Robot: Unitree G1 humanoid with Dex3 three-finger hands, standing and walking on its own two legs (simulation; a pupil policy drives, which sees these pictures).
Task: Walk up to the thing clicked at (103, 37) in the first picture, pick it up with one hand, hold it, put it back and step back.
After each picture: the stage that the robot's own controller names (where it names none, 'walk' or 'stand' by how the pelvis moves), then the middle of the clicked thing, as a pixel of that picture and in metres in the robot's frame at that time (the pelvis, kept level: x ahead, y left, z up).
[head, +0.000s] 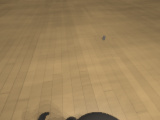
stand; (103, 38) +2.14 -0.38 -0.72
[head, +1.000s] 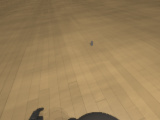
walk; (91, 43) +2.01 +0.07 -0.69
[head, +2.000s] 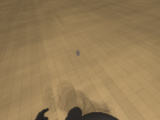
walk; (77, 53) +1.37 +0.36 -0.71
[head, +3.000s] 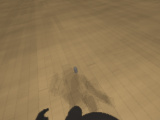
walk; (75, 70) +0.92 +0.32 -0.72
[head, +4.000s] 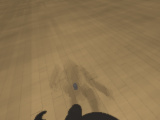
walk; (75, 86) +0.58 +0.27 -0.71
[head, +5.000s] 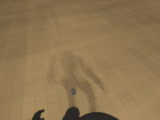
walk; (73, 91) +0.43 +0.20 -0.70
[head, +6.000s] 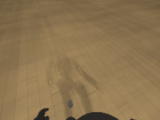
stand; (70, 104) +0.34 +0.21 -0.72
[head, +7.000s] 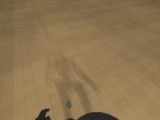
stand; (68, 104) +0.32 +0.23 -0.72
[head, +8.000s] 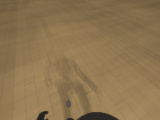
stand; (68, 104) +0.34 +0.23 -0.73
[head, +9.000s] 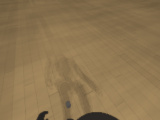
stand; (68, 104) +0.33 +0.23 -0.73
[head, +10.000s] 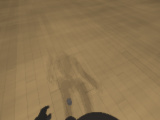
go down; (69, 101) +0.33 +0.22 -0.72
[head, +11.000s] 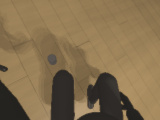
go down; (52, 60) +0.42 +0.25 -0.29
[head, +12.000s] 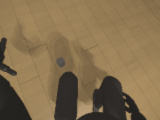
close in; (61, 62) +0.42 +0.24 -0.30
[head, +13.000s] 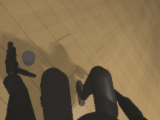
close in; (28, 59) +0.41 +0.28 -0.22
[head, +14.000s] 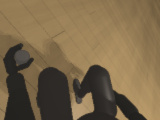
close; (22, 58) +0.40 +0.29 -0.22
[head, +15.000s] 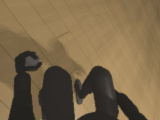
lift; (31, 61) +0.37 +0.26 -0.22
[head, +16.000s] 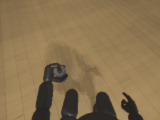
lift; (60, 74) +0.32 +0.19 -0.01
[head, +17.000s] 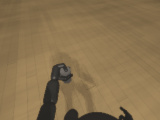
hold; (66, 75) +0.33 +0.17 +0.03
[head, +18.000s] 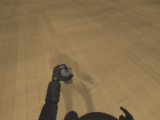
hold; (67, 76) +0.34 +0.16 +0.01
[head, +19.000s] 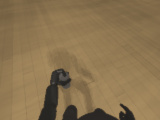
crouch; (65, 80) +0.31 +0.17 -0.04
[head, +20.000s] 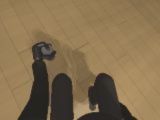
lower; (49, 53) +0.46 +0.24 -0.10
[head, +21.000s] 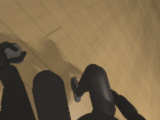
lower; (15, 54) +0.42 +0.29 -0.22
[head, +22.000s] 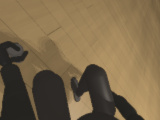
lower; (17, 54) +0.42 +0.29 -0.23
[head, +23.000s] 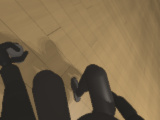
lower; (17, 54) +0.42 +0.29 -0.23
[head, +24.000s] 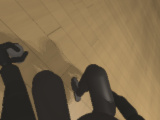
lower; (17, 54) +0.42 +0.29 -0.23
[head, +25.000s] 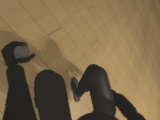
open; (21, 54) +0.42 +0.27 -0.23
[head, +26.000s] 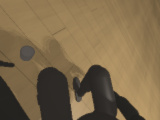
stand; (27, 54) +0.41 +0.27 -0.23
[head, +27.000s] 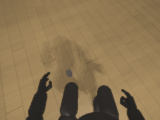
walk; (69, 73) +0.42 +0.20 -0.47
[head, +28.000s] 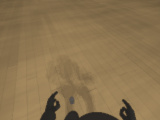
stand; (72, 100) +0.37 +0.18 -0.66
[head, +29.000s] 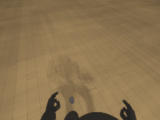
stand; (71, 100) +0.37 +0.18 -0.66
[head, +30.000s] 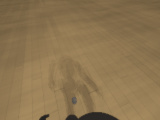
stand; (74, 100) +0.39 +0.17 -0.71
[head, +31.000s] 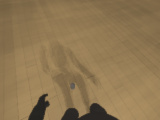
walk; (72, 86) +0.43 +0.13 -0.71
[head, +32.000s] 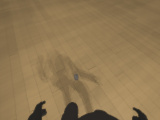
walk; (76, 77) +0.58 +0.17 -0.69
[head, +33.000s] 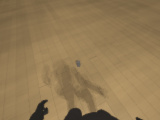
walk; (78, 63) +0.89 +0.22 -0.70
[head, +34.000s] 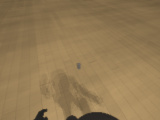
stand; (78, 66) +1.01 +0.19 -0.72
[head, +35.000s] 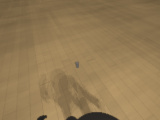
stand; (77, 64) +1.03 +0.21 -0.72
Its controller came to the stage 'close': yes
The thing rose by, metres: 0.71
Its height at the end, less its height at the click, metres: +0.00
